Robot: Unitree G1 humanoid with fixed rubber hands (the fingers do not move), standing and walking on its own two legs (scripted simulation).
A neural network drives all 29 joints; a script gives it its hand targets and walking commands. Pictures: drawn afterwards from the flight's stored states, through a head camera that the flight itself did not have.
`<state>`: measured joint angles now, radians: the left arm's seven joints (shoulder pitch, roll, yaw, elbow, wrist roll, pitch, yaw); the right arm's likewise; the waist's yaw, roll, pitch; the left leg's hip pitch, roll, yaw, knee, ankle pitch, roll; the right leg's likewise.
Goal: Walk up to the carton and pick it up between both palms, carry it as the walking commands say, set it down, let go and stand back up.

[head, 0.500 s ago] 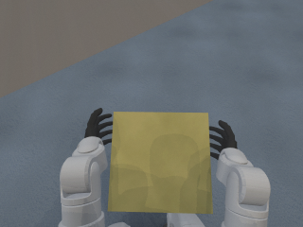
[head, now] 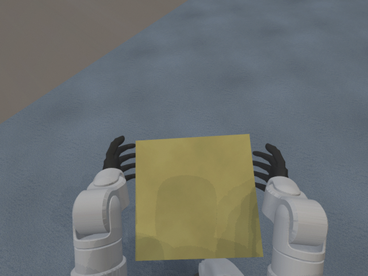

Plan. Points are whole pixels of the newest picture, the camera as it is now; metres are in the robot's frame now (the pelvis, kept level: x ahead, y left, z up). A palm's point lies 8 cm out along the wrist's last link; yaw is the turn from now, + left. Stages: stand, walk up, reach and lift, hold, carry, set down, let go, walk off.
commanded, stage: carry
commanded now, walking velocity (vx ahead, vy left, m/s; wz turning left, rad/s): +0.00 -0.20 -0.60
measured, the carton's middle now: (195, 193) +0.29 -0.02 +0.01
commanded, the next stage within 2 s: none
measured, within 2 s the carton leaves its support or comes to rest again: neither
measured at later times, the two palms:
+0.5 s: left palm (267, 222) +0.19 -0.13 +0.11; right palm out of the picture +0.08 -0.41 +0.10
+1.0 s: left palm out of the picture +0.03 -0.38 +0.12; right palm out of the picture -0.15 -0.62 +0.11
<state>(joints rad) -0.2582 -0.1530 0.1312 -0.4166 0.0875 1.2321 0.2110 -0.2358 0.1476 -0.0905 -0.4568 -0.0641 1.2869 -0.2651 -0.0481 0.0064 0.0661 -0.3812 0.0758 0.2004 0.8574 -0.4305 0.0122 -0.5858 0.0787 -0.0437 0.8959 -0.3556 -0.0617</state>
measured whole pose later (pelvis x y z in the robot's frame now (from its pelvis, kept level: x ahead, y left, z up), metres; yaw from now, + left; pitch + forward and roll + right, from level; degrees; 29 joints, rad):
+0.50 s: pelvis -0.12 -0.17 +0.01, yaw -20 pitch -1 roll +3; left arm -0.25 -0.15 0.14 -0.38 0.09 1.24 0.20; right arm -0.24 0.15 -0.09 -0.43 -0.08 1.29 -0.27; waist -0.02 0.00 0.07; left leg -0.34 0.09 0.20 0.76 -0.38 -0.01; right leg -0.57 0.17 -0.07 0.83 -0.25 0.09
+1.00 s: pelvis -0.29 -0.34 +0.02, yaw -34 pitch +0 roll +2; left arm -0.24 -0.15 0.15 -0.37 0.09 1.21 0.19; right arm -0.25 0.15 -0.08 -0.43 -0.07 1.27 -0.27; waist -0.03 0.05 0.06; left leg -0.33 0.08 0.15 0.65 -0.40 -0.05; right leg -0.51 0.17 -0.09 0.77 -0.21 0.22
